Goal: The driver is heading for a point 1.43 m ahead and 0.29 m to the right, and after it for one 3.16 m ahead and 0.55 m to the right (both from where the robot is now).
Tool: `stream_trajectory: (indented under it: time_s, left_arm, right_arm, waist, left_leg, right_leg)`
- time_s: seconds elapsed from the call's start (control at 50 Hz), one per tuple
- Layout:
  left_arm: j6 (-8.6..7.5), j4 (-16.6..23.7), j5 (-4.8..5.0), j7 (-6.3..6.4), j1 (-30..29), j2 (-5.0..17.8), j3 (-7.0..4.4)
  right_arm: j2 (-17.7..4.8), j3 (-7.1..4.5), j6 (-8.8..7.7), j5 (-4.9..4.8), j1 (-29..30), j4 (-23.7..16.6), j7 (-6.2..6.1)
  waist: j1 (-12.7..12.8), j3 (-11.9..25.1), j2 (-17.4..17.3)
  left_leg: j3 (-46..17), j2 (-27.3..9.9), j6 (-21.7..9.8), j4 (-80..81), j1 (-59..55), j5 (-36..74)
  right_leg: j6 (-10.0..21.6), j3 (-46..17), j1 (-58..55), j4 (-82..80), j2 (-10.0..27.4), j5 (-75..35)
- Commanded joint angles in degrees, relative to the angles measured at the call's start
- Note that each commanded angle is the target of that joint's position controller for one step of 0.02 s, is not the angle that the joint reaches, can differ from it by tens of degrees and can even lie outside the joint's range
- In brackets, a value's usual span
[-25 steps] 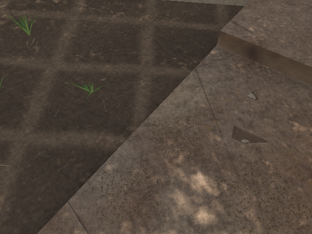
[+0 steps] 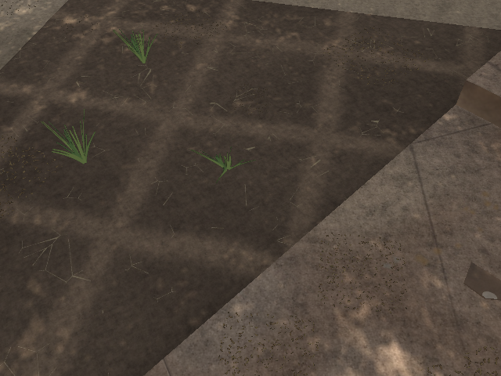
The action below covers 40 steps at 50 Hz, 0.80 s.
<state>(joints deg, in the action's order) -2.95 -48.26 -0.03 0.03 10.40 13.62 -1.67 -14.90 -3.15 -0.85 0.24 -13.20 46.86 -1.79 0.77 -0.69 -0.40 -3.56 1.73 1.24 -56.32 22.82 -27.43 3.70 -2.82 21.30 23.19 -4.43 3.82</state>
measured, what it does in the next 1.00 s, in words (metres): walks ahead, turning right: left foot, then right foot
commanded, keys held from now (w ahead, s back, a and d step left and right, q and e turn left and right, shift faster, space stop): w+e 0.62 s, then w+q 0.38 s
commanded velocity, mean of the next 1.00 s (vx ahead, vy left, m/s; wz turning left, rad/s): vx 0.44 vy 0.00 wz -0.26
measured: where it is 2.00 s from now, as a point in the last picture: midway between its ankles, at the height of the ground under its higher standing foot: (332, 220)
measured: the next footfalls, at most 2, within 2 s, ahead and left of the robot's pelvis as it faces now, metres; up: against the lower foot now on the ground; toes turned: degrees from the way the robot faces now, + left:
left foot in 0.16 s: +0.08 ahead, +0.13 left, +0.00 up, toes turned -7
right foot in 0.62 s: +0.31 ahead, -0.22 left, +0.00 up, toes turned -25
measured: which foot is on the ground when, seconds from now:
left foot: up 0.00-0.14, down 0.16-0.64, up 0.66-1.00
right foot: down 0.00-0.16, up 0.18-0.60, down 0.62-1.00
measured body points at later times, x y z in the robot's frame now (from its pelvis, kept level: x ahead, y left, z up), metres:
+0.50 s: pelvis +0.14 -0.01 +0.00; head +0.16 -0.01 +0.45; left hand +0.40 +0.16 -0.10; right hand +0.05 -0.27 -0.12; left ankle +0.04 +0.14 -0.74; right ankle +0.25 -0.22 -0.68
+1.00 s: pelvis +0.38 -0.16 +0.00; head +0.39 -0.17 +0.45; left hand +0.54 +0.06 -0.12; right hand +0.42 -0.46 -0.11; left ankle +0.61 -0.06 -0.67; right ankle +0.28 -0.21 -0.74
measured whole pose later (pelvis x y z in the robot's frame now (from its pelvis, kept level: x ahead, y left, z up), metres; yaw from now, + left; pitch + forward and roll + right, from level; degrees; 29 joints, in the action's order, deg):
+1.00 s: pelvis +0.38 -0.16 +0.00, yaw -19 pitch +1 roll -2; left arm -5.9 -47.5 -0.6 -1.1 17.2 13.6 -3.2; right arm -15.5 -3.3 -3.8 -1.3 -12.5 44.9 0.4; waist 1.7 0.3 -2.6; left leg -4.7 -6.0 -0.9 -46.6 42.5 5.3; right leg 3.8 7.5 -0.5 12.8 -4.6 14.7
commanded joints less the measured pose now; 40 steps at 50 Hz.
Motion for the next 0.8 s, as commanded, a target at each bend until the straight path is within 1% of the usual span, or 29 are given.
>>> stream_trajectory:
  time_s: [0.02,0.08,0.12,0.14,0.16,0.18,0.2,0.22,0.24,0.26,0.28,0.3,0.34,0.42,0.46,0.52,0.54,0.56,0.58,0.6,0.62,0.64,0.66,0.68,0.7,0.72,0.74,0.76,0.8]
  left_arm:
    - [-0.49,4.88,0.36,0.94,-2.66,9.59,-2.59]
    - [-0.04,5.51,1.63,1.42,-1.07,10.68,-3.37]
    - [0.95,6.53,2.26,1.76,-1.90,10.41,-3.55]
    - [1.24,7.32,2.26,1.80,-2.38,9.34,-3.39]
    - [1.17,9.12,2.28,1.60,-4.96,6.61,-2.75]
    - [0.59,10.63,3.01,1.17,-4.60,1.14,-1.47]
    - [-0.48,11.77,2.44,0.86,-4.43,4.92,-2.32]
    - [-0.96,10.71,2.07,0.32,-1.85,7.28,-2.93]
    - [-0.89,9.00,1.61,-0.05,1.12,7.83,-3.27]
    - [-0.76,8.05,1.01,-0.14,2.18,7.45,-3.36]
    - [-0.62,7.95,0.71,-0.40,1.70,6.48,-3.20]
    - [-0.44,8.06,0.79,-0.63,1.19,5.57,-3.04]
    - [-0.09,9.01,1.25,-0.95,-0.49,4.42,-2.75]
    - [0.05,12.93,1.43,-2.15,-7.68,3.06,-1.91]
    - [-0.14,14.86,1.47,-3.15,-11.44,2.17,-1.33]
    - [-0.10,16.93,1.82,-4.24,-13.91,2.66,-1.24]
    - [-0.07,17.46,1.79,-4.53,-14.03,3.07,-1.38]
    - [-0.02,17.77,1.65,-4.69,-13.03,3.96,-1.79]
    - [0.12,17.44,1.50,-4.63,-9.88,5.50,-2.59]
    - [0.26,15.47,1.66,-4.37,-1.42,8.11,-4.12]
    - [0.68,12.80,1.80,-3.32,8.42,12.12,-6.25]
    - [1.10,11.30,1.58,-1.69,14.17,17.44,-7.29]
    - [0.43,11.63,1.29,-1.82,15.72,18.17,-6.49]
    - [-0.03,10.52,0.30,-2.25,15.43,12.74,-5.05]
    - [-0.47,9.87,0.61,-2.37,11.96,10.97,-4.39]
    - [-0.97,10.20,0.79,-2.38,6.74,9.32,-3.75]
    - [-1.52,10.37,0.27,-2.56,3.41,7.21,-3.16]
    - [-1.98,10.18,-0.17,-2.65,1.75,6.37,-3.01]
    - [-3.30,8.74,-0.21,-2.73,1.16,6.44,-3.22]
  right_arm:
    - [-2.85,-0.79,-2.19,0.00,-4.62,-1.60,-0.46]
    - [-3.87,-0.98,-3.46,-0.70,-3.64,-1.72,-0.35]
    - [-4.09,-1.23,-3.96,-0.76,-6.01,-0.74,0.01]
    - [-4.96,-1.56,-4.06,-0.37,-8.86,0.13,-0.03]
    - [-7.44,-2.27,-4.15,0.11,-15.32,1.69,-0.46]
    - [-11.36,-3.28,-4.11,0.25,-15.88,1.50,-0.74]
    - [-12.72,-3.77,-4.49,1.31,-10.70,0.17,-0.50]
    - [-9.32,-3.10,-5.21,0.55,-6.17,-1.47,-0.87]
    - [-7.02,-2.54,-5.70,-0.46,-4.02,-1.95,-0.90]
    - [-6.60,-2.38,-5.85,-0.86,-3.57,-2.17,-0.70]
    - [-6.42,-2.18,-5.99,-0.57,-4.27,-1.81,-0.48]
    - [-5.85,-1.96,-6.12,0.03,-5.22,-1.41,-0.23]
    - [-5.38,-1.79,-6.00,0.65,-7.32,-0.36,0.25]
    - [-6.95,-1.80,-5.34,0.62,-9.02,0.33,0.52]
    - [-8.43,-2.00,-5.12,0.14,-10.16,0.69,0.46]
    - [-10.01,-2.41,-4.39,-0.98,-11.23,1.30,0.75]
    - [-10.43,-2.56,-4.04,-1.33,-11.19,1.43,0.84]
    - [-11.23,-2.77,-3.72,-1.51,-10.71,1.33,0.83]
    - [-12.36,-3.10,-3.40,-1.62,-10.44,1.19,0.64]
    - [-13.01,-3.24,-3.00,-1.63,-9.65,0.90,0.40]
    - [-12.18,-2.82,-3.23,-1.53,-10.04,0.21,0.12]
    - [-5.96,-0.77,-4.20,0.52,-12.89,-2.13,0.62]
    - [-3.29,0.82,-6.47,-0.56,-16.62,-2.30,1.61]
    - [-9.14,-1.10,-7.37,-3.31,-9.00,-3.16,1.88]
    - [-8.77,-0.89,-7.49,-3.98,-5.30,-4.49,1.71]
    - [-8.01,-0.81,-7.23,-2.78,-4.22,-3.91,0.99]
    - [-8.08,-1.28,-6.42,-1.91,-5.15,-3.33,0.80]
    - [-7.36,-1.30,-5.31,-1.89,-7.75,-2.41,1.03]
    - [-5.40,-1.16,-3.53,-1.96,-9.65,-1.60,1.12]
  waist:
    - [-2.53,4.29,8.28]
    - [-3.01,5.28,9.03]
    - [-5.23,4.71,8.19]
    - [-6.72,4.52,7.43]
    - [-9.38,4.28,3.88]
    - [-8.02,4.42,-11.46]
    - [-5.38,-1.24,-13.83]
    - [-2.82,-3.04,-10.65]
    - [-1.49,-2.83,-8.71]
    - [-1.36,-1.86,-7.25]
    - [-1.94,-2.30,-5.90]
    - [-2.33,-2.32,-4.96]
    - [-3.27,-3.02,-5.05]
    - [-5.73,-5.46,-5.57]
    - [-7.07,-6.58,-5.25]
    - [-7.11,-7.83,-5.13]
    - [-6.45,-7.58,-5.42]
    - [-4.99,-6.15,-6.34]
    - [-2.58,-3.02,-7.83]
    - [2.56,2.32,-7.85]
    - [7.34,8.42,-5.73]
    - [6.31,15.35,8.11]
    - [4.27,28.54,13.77]
    - [7.25,23.21,6.14]
    - [5.64,13.96,6.46]
    - [2.93,9.18,1.60]
    - [0.48,6.50,2.80]
    - [-1.44,5.69,4.35]
    - [-3.07,4.09,3.97]
  left_leg:
    - [2.59,-0.16,-0.48,10.34,-4.13,0.91]
    - [2.48,0.64,-1.66,21.88,-9.05,6.13]
    - [3.99,1.11,-3.00,31.48,-15.72,13.63]
    - [4.71,0.17,-3.74,34.19,-21.42,13.38]
    - [-0.72,-6.93,-5.87,37.92,-30.95,8.75]
    - [-19.75,-21.01,-10.11,44.41,-32.33,-7.12]
    - [-30.33,-27.49,-14.11,48.46,-24.49,-15.02]
    - [-27.24,-25.63,-13.27,48.93,-23.71,-12.81]
    - [-21.38,-22.73,-11.01,48.77,-24.87,-6.43]
    - [-16.33,-20.70,-9.39,48.62,-25.60,-0.27]
    - [-11.47,-19.32,-8.82,48.72,-24.55,6.51]
    - [-7.04,-17.85,-8.48,48.78,-23.08,11.87]
    - [-0.80,-16.20,-8.61,48.58,-21.45,18.15]
    - [6.44,-15.52,-8.69,48.52,-19.16,23.31]
    - [8.29,-16.63,-8.71,48.48,-19.72,23.73]
    - [10.28,-18.39,-8.29,46.74,-23.43,26.57]
    - [11.14,-18.89,-7.95,44.89,-24.76,31.89]
    - [12.46,-19.05,-7.44,41.28,-25.55,43.44]
    - [13.71,-19.07,-6.89,35.33,-25.87,57.36]
    - [15.49,-17.92,-5.85,24.63,-24.43,66.74]
    - [16.40,-15.85,-3.81,10.93,-15.64,64.01]
    - [15.42,-10.91,-1.17,-10.41,7.11,22.06]
    - [2.90,-2.38,-0.29,-24.49,17.34,-6.80]
    - [-2.01,-5.41,-1.31,-27.09,22.11,-1.98]
    - [-0.21,-7.87,-2.47,-24.79,23.54,2.30]
    - [-0.32,-10.55,-2.63,-20.30,20.15,7.11]
    - [-0.80,-11.97,-2.64,-17.10,16.41,10.18]
    - [-1.29,-12.72,-2.70,-15.88,12.75,12.66]
    - [-0.95,-12.39,-2.10,-13.97,11.52,14.94]
  right_leg:
    - [8.69,-17.86,-1.14,-15.02,11.14,18.91]
    - [9.39,-20.22,-1.34,-15.16,11.43,23.74]
    - [7.13,-19.85,2.42,-13.79,9.32,27.54]
    - [4.27,-18.19,7.12,-11.52,6.95,28.65]
    - [0.14,-14.55,17.97,-2.92,3.52,28.15]
    - [-0.90,-5.10,26.68,15.54,-1.92,24.83]
    - [0.02,-6.30,32.09,24.87,2.11,22.38]
    - [0.37,-7.92,33.06,29.90,3.87,17.38]
    - [-0.22,-7.44,32.94,32.22,4.32,13.59]
    - [-1.03,-6.54,32.28,34.77,4.98,10.71]
    - [-1.88,-5.70,31.75,37.59,5.53,7.53]
    - [-2.47,-4.68,30.66,39.56,5.87,4.91]
    - [-3.51,-3.23,30.16,39.87,6.84,0.94]
    - [-4.15,0.51,26.39,28.49,8.45,-5.31]
    - [-3.52,3.09,24.21,23.07,8.78,-5.68]
    - [-1.23,5.84,21.58,17.51,8.36,0.00]
    - [-0.05,7.04,19.84,15.99,7.56,2.93]
    - [1.40,8.62,15.99,14.85,5.84,5.93]
    - [2.83,10.45,9.74,14.65,3.25,8.29]
    - [4.77,11.56,-1.57,11.96,0.30,6.75]
    - [7.11,8.97,-18.57,10.08,-0.55,3.54]
    - [12.79,-14.74,-40.76,9.06,14.92,5.03]
    - [21.78,-45.63,-48.79,-3.29,27.73,14.64]
    - [17.17,-38.00,-44.52,-5.66,25.72,12.92]
    - [14.42,-27.18,-34.82,-4.98,23.80,7.34]
    - [12.01,-19.98,-24.60,-5.44,21.05,2.26]
    - [11.03,-14.52,-17.73,-6.69,18.61,-2.36]
    - [10.55,-10.92,-13.67,-8.89,17.24,-3.44]
    - [10.84,-6.21,-10.20,-11.90,16.65,-8.43]
Over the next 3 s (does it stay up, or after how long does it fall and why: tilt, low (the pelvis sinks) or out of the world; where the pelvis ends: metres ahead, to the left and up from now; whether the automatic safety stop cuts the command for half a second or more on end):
stays up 1.38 -0.21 -0.06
